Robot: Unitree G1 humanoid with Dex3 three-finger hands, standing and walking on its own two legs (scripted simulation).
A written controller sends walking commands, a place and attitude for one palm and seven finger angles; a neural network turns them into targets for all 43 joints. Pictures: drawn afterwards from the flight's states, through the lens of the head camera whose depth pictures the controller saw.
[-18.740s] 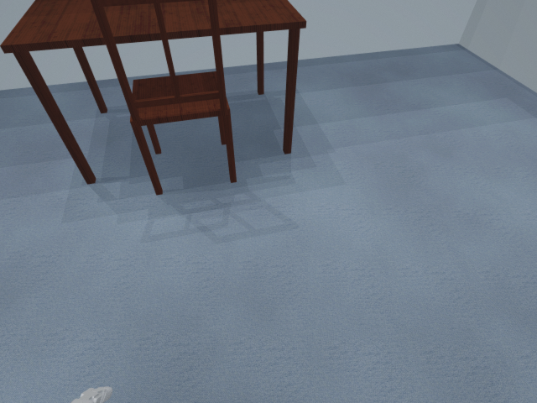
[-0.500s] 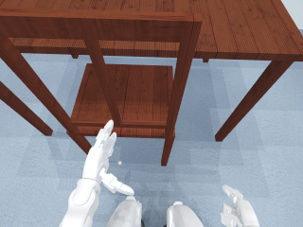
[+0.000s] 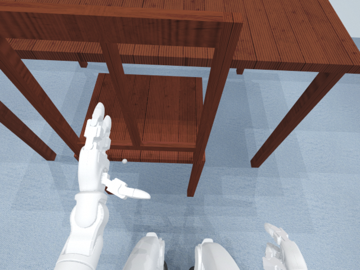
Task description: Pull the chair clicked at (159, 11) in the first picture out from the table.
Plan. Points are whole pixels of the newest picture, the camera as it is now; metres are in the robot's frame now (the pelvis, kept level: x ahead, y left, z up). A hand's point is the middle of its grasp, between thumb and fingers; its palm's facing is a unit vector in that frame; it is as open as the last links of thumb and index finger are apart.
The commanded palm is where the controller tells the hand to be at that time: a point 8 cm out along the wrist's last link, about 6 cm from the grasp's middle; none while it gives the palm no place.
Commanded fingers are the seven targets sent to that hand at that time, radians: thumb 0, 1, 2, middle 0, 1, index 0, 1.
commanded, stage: push the fingers through the gap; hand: left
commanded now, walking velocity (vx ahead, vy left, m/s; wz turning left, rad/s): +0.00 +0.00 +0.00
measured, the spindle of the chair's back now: (126, 106) +0.46 +0.14 +0.06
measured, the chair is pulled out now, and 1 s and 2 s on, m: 0.00 0.00 0.00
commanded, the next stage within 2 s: hook a spindle and tug to test in 1.30 s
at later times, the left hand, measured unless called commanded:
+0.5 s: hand (137, 150) +0.38 +0.11 +0.00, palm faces -0.04 -1.00 -0.01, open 17.0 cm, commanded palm +0.36 +0.17 +0.02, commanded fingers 0.00 -0.50 0.30 -0.06 -0.08 -0.06 -0.08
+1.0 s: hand (134, 125) +0.42 +0.12 +0.04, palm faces +0.01 -1.00 -0.03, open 16.9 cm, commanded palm +0.39 +0.17 +0.02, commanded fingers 0.00 -0.50 0.30 -0.06 -0.08 -0.06 -0.08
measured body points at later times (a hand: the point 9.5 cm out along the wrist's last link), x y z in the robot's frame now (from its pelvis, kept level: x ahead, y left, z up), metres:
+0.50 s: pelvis +0.00 +0.01 +0.00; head +0.11 +0.01 +0.44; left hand +0.37 +0.16 +0.01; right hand +0.12 -0.25 -0.12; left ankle +0.03 +0.07 -0.62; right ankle +0.00 -0.08 -0.62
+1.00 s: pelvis +0.00 +0.01 +0.00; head +0.12 +0.01 +0.43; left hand +0.41 +0.17 +0.04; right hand +0.08 -0.25 -0.12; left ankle +0.03 +0.07 -0.62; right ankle +0.00 -0.08 -0.62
